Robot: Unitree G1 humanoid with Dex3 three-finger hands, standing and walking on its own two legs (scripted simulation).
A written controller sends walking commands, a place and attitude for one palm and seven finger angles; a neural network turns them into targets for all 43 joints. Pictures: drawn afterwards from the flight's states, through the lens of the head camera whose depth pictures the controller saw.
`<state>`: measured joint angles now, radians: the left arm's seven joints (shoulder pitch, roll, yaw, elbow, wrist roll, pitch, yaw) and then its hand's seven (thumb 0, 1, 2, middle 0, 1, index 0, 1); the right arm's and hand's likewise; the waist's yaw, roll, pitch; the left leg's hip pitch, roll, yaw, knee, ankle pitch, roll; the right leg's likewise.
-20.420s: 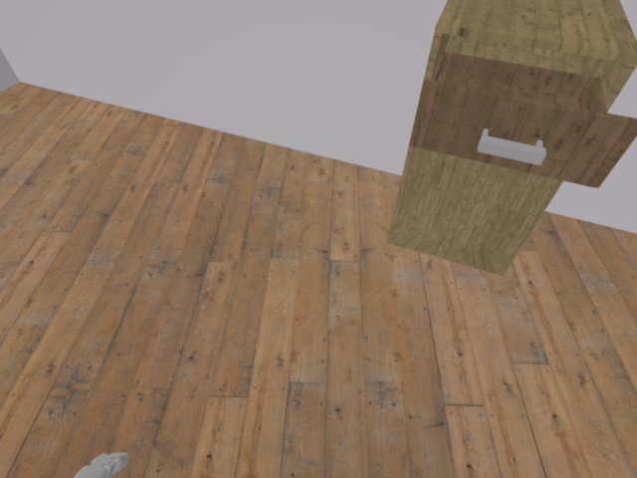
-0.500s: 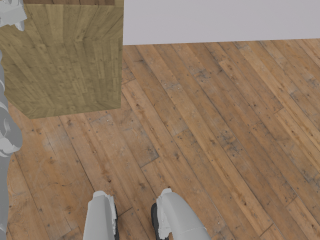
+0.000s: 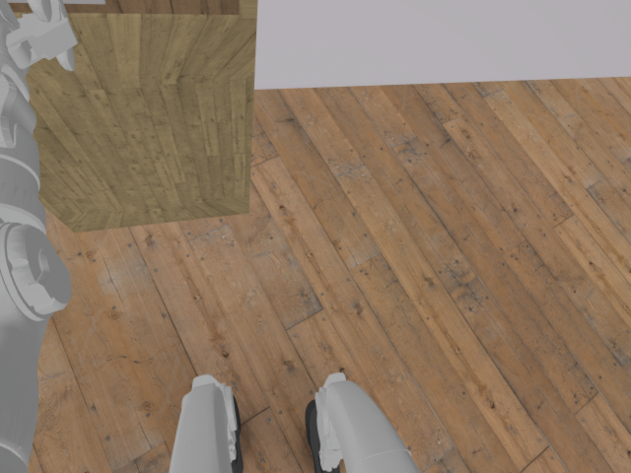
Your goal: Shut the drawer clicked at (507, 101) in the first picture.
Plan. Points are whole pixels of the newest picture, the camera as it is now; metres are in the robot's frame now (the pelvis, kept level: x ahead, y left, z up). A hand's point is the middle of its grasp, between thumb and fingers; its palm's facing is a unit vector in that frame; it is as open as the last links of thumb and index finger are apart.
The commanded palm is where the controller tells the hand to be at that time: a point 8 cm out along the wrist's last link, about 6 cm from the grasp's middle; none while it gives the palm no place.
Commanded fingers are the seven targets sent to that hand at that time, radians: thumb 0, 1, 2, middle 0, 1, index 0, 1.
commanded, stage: pull the fist back off the drawer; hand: left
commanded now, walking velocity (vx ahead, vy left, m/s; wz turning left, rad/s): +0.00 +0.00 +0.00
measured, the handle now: out of the picture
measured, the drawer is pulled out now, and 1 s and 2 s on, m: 0.00 0.00 0.00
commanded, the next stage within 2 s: draw the hand back to the body in 0.16 s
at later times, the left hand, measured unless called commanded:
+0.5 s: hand (50, 53) +0.53 +0.20 +0.12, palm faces +0.08 -1.00 -0.04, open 3.3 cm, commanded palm +0.47 +0.24 +0.14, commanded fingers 0.00 0.90 0.90 -1.40 -1.60 -1.40 -1.60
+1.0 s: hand out of the picture +0.36 +0.22 +0.19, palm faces +0.29 -0.92 -0.25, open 3.3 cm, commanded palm +0.31 +0.26 +0.22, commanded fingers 0.00 0.90 0.90 -1.40 -1.60 -1.40 -1.60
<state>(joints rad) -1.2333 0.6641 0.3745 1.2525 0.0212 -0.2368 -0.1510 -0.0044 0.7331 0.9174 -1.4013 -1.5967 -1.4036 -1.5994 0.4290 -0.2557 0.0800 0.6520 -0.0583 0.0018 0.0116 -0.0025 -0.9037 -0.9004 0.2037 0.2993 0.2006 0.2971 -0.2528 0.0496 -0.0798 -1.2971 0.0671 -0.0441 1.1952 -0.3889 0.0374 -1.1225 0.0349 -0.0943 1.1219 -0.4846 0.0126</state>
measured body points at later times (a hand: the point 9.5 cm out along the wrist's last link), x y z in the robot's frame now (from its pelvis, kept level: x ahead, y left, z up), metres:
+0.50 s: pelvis +0.06 -0.01 +0.05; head +0.18 +0.00 +0.49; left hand +0.52 +0.25 +0.13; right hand +0.08 -0.27 -0.07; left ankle +0.08 +0.10 -0.63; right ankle +0.02 -0.14 -0.63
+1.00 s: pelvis +0.06 -0.02 +0.10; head +0.07 -0.04 +0.55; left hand +0.34 +0.26 +0.21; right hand +0.27 -0.24 +0.01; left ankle +0.08 +0.10 -0.63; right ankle +0.02 -0.14 -0.63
